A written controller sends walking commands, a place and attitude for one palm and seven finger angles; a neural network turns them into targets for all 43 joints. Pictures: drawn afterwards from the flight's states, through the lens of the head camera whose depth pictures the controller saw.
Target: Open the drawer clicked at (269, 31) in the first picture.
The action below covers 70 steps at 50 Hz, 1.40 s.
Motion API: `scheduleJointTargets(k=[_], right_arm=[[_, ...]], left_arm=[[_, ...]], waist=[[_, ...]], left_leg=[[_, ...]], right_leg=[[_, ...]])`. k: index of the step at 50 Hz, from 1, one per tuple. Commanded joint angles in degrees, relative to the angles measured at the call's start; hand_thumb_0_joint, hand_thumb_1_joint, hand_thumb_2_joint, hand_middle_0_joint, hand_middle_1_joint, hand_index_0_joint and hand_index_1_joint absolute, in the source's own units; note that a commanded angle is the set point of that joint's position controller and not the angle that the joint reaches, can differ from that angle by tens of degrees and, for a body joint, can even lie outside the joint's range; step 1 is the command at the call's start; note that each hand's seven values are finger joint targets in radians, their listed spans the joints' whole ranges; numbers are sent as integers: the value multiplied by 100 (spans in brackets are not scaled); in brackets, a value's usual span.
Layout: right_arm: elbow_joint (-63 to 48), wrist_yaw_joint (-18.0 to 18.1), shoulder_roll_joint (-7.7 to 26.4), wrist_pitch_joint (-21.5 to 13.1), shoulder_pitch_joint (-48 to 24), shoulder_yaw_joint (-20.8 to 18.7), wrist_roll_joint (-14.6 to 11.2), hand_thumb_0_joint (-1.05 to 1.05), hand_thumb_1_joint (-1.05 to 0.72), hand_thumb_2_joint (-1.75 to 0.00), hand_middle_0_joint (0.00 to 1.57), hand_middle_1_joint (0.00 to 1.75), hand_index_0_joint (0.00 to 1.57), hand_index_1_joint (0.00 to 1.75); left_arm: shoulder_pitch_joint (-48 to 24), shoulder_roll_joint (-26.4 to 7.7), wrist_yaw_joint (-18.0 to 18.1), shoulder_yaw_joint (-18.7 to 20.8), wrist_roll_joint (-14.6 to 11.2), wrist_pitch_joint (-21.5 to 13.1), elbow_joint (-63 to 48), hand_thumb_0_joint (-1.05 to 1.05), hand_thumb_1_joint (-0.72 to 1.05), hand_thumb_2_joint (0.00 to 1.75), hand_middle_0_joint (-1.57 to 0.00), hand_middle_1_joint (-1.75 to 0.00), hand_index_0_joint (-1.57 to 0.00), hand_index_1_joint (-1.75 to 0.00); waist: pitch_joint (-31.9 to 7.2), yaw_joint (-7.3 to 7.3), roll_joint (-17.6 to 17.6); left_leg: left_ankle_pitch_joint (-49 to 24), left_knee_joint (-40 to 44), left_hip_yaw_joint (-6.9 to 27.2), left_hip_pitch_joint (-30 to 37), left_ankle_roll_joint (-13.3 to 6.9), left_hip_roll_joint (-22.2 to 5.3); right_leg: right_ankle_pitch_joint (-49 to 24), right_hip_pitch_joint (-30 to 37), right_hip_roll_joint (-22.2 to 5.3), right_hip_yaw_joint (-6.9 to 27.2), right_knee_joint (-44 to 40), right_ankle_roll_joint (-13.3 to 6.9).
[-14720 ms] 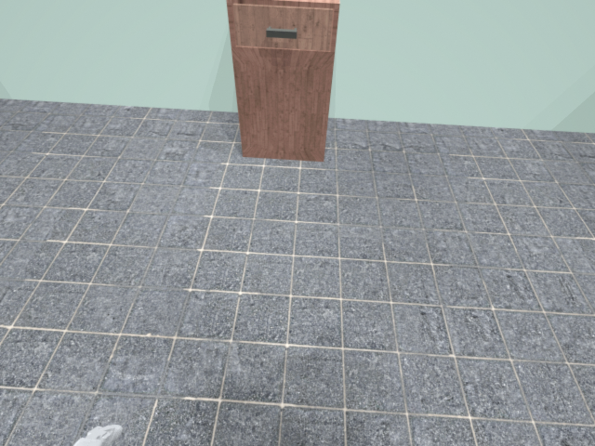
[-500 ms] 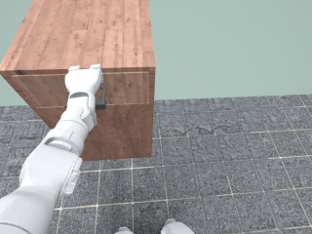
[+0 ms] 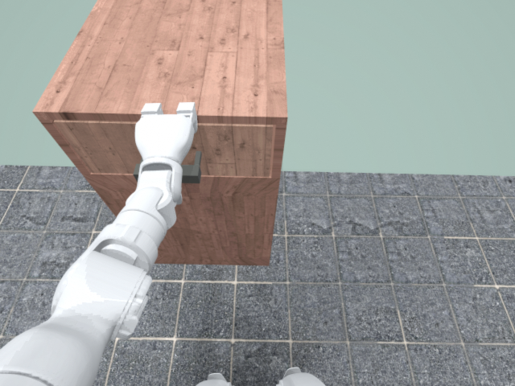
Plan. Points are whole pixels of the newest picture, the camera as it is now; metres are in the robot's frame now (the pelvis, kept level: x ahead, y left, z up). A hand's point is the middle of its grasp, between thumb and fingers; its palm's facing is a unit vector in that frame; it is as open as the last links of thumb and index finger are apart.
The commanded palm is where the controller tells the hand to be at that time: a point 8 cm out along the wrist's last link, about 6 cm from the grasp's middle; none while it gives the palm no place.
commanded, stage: move the hooked fingers above the handle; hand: left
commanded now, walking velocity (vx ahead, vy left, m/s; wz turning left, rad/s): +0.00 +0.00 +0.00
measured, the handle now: (170, 164) +0.53 +0.14 -0.04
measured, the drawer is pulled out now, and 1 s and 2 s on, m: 0.00 0.00 0.00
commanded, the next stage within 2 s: none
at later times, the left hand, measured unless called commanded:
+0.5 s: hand (160, 165) +0.49 +0.14 +0.02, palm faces +0.10 -0.06 -0.99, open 13.8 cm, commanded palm +0.48 +0.15 +0.07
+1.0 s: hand (172, 186) +0.46 +0.13 -0.01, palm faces -0.06 -0.07 -1.00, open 13.8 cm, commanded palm +0.47 +0.14 +0.07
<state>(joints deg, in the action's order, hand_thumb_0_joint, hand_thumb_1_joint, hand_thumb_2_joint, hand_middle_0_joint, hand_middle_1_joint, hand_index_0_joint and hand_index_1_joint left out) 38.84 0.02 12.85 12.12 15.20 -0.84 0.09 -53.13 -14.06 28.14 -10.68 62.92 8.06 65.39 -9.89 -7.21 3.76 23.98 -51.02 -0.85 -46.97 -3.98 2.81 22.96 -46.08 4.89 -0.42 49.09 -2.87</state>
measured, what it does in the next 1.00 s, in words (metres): stands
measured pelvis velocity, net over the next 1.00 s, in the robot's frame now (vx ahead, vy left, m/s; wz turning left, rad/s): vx -0.01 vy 0.00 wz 0.00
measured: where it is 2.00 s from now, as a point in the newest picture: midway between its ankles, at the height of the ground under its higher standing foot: outside the picture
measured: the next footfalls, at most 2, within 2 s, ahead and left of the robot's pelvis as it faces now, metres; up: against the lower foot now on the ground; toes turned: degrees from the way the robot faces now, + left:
none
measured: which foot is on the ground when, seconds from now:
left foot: down 0.00-1.00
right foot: down 0.00-1.00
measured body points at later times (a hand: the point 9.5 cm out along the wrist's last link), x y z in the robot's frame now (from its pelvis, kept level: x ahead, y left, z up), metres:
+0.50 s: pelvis -0.01 -0.01 -0.01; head +0.10 -0.01 +0.42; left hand +0.48 +0.14 +0.07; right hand +0.00 -0.29 -0.14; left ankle +0.00 +0.08 -0.69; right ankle +0.00 -0.09 -0.69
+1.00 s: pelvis -0.01 +0.00 -0.01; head +0.10 +0.00 +0.42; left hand +0.46 +0.13 +0.05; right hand +0.02 -0.28 -0.13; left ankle +0.00 +0.08 -0.69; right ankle +0.00 -0.09 -0.69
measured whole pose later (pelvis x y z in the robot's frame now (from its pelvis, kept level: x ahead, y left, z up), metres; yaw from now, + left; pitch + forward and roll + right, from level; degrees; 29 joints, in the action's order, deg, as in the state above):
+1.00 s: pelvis -0.01 +0.00 -0.01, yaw +0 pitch +22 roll -2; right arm 36.5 2.0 14.7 7.7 20.2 -3.3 1.1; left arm -44.6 -20.7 19.8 -9.1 64.2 -9.9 54.9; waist -9.5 -7.0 2.3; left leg 24.7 -55.4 -0.7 -52.4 -3.8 2.8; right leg 23.8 -51.4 4.9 -1.1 53.3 -3.1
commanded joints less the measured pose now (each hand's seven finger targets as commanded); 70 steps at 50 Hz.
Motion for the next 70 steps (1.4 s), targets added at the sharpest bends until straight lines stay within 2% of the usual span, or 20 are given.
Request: scheduleJointTargets(k=[1, 6, 10, 12, 14, 18, 20, 25, 28, 30, 32, 38, 41, 47, 50, 54, 57, 61, 65, 70], right_arm=[[-523, 262, 1006, 125, 793, -255, -58, 0, -90, -90, 20, 30, 20, 30], [-805, 456, 961, 8, 730, -164, -71, 0, -90, -90, 20, 30, 20, 30], [-951, 457, 884, -211, 785, -214, -43, 0, -90, -90, 20, 30, 20, 30], [-961, 440, 868, -323, 842, -273, -28, 0, -90, -90, 20, 30, 20, 30], [-886, 398, 794, -457, 900, -380, 15, 0, -90, -90, 20, 30, 20, 30], [-548, 329, 908, -635, 1103, -540, 115, 0, -90, -90, 20, 30, 20, 30], [-362, 261, 932, -649, 1172, -574, 167, 0, -90, -90, 20, 30, 20, 30], [-79, 57, 988, -426, 1164, -522, 143, 0, -90, -90, 20, 30, 20, 30], [-144, -20, 1027, -214, 1187, -481, 49, 0, -90, -90, 20, 30, 20, 30], [-246, 28, 1047, -75, 1140, -445, -9, 0, -90, -90, 20, 30, 20, 30], [-341, 101, 1023, 15, 1032, -389, -47, 0, -90, -90, 20, 30, 20, 30], [-691, 318, 1021, -122, 881, -253, -56, 0, -90, -90, 20, 30, 20, 30], [-772, 312, 917, -273, 886, -302, -19, 0, -90, -90, 20, 30, 20, 30], [-645, 238, 850, -572, 1005, -510, 154, 0, -90, -90, 20, 30, 20, 30], [-413, 153, 902, -574, 1022, -554, 246, 0, -90, -90, 20, 30, 20, 30], [-239, 12, 959, -413, 963, -538, 252, 0, -90, -90, 20, 30, 20, 30], [-162, -91, 1010, -183, 1080, -544, 115, 0, -90, -90, 20, 30, 20, 30], [-275, 97, 1047, 76, 1010, -405, -35, 0, -90, -90, 20, 30, 20, 30], [-494, 272, 989, 34, 869, -293, -40, 0, -90, -90, 20, 30, 20, 30], [-753, 316, 894, -225, 849, -302, -3, 0, -90, -90, 20, 30, 20, 30]], left_arm=[[-2079, -2002, -643, 521, -166, 721, -54, 0, -50, 30, -30, -120, -30, -120], [-1537, -1922, -1270, 364, -156, -48, -225, 0, -50, 30, -30, -120, -30, -120], [-1492, -1711, -1294, 249, -41, -775, -809, 0, -50, 30, -30, -120, -30, -120], [-1596, -1888, -1186, 449, -48, -1156, -1295, 0, -50, 30, -30, -120, -30, -120], [-2292, -1651, -1011, 326, -117, -1524, -2075, 0, -50, 30, -30, -120, -30, -120], [-3180, -2073, -326, 692, 33, -1920, -3049, 0, -50, 30, -30, -120, -30, -120], [-3228, -1946, -8, 683, 19, -1806, -3034, 0, -50, 30, -30, -120, -30, -120], [-2901, -1586, 311, 483, -77, -606, -1354, 0, -50, 30, -30, -120, -30, -120], [-2416, -1334, -38, 217, -103, 233, -460, 0, -50, 30, -30, -120, -30, -120], [-2467, -1624, -303, 351, -102, 362, -504, 0, -50, 30, -30, -120, -30, -120], [-2230, -1402, -632, 125, -158, 463, -205, 0, -50, 30, -30, -120, -30, -120], [-1302, -1563, -1450, 194, -281, -345, -268, 0, -50, 30, -30, -120, -30, -120], [-1453, -1318, -1470, 78, -153, -1045, -946, 0, -50, 30, -30, -120, -30, -120], [-2965, -1822, -439, 623, 105, -1988, -2895, 0, -50, 30, -30, -120, -30, -120], [-3184, -1973, 308, 898, 247, -1683, -2818, 0, -50, 30, -30, -120, -30, -120], [-3195, -1715, 740, 792, 141, -573, -1838, 0, -50, 30, -30, -120, -30, -120], [-2823, -1089, 282, 140, -21, 417, -903, 0, -50, 30, -30, -120, -30, -120], [-2904, -1606, -377, 277, -122, 803, -535, 0, -50, 30, -30, -120, -30, -120], [-2056, -1102, -1113, -60, -348, 348, -249, 0, -50, 30, -30, -120, -30, -120], [-1384, -818, -1568, -199, -333, -922, -925, 0, -50, 30, -30, -120, -30, -120]], waist=[[-1763, -216, -1084], [-1173, -177, -859], [-1274, -114, -426], [-1697, -19, -216], [-2237, -121, 65], [-3373, -209, 498], [-3468, -275, 536], [-2585, -399, 209], [-2214, -320, -115], [-2398, -290, -464], [-1953, -359, -817], [-1104, -236, -1007], [-1230, -165, -388], [-3084, -95, 642], [-3273, -178, 602], [-3153, -277, 434], [-2900, -341, 159], [-2547, -369, -532], [-1451, -397, -878], [-1185, -173, -526]], left_leg=[[-1669, 805, -16, 796, 31, -6], [-1091, 881, -43, 679, 10, -26], [-933, 652, -33, 715, 14, -44], [-1002, 504, 22, 829, 24, -62], [-1200, 309, 105, 1147, 15, -89], [-1745, 9, 364, 1935, 65, -119], [-2140, -77, 443, 2192, 118, -139], [-2119, 109, 311, 1684, 151, -100], [-2109, 384, 195, 1533, 126, -75], [-2205, 491, 115, 1416, 71, -53], [-1810, 641, 70, 1091, 29, -29], [-989, 784, 8, 622, -30, -3], [-1032, 554, 70, 886, -3, -59], [-1867, -8, 459, 1969, 136, -179], [-2348, -224, 631, 2187, 276, -234], [-2521, -123, 529, 2051, 311, -214], [-2655, 147, 435, 2197, 306, -225], [-2097, 538, 251, 1658, 93, -133], [-1396, 789, 115, 1102, -12, -79], [-1170, 700, 119, 1102, 0, -89]], right_leg=[[-2322, 2096, -203, 270, -990, 156], [-1637, 1765, -269, 357, -1124, 127], [-1275, 1335, -260, 403, -980, 69], [-1214, 1232, -245, 412, -803, 35], [-1278, 1008, -234, 406, -619, 21], [-1344, 471, -165, 301, -275, 1], [-1496, 241, -118, 168, -190, -5], [-1552, 270, -74, 18, -393, 14], [-1796, 774, -39, 20, -683, 26], [-2254, 1373, -75, 145, -775, 74], [-2177, 1615, -124, 194, -936, 114], [-1537, 1614, -254, 342, -1109, 117], [-1230, 973, -227, 330, -882, 30], [-1186, 36, -134, 177, -97, -59], [-1178, -428, -67, -22, 142, -59], [-1339, -230, -43, -140, 30, -30], [-1634, 209, -12, -170, -342, 24], [-1892, 1197, -64, 46, -755, 91], [-1688, 1461, -174, 168, -1044, 112], [-1343, 1104, -215, 251, -959, 31]])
